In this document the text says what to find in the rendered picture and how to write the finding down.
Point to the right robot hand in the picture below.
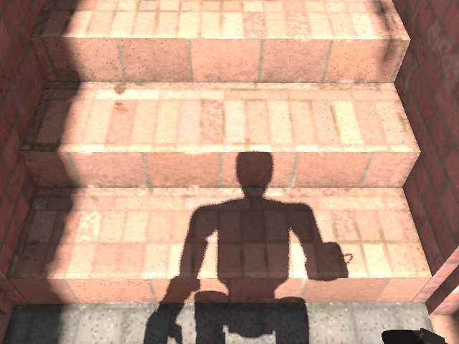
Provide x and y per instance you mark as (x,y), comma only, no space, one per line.
(421,336)

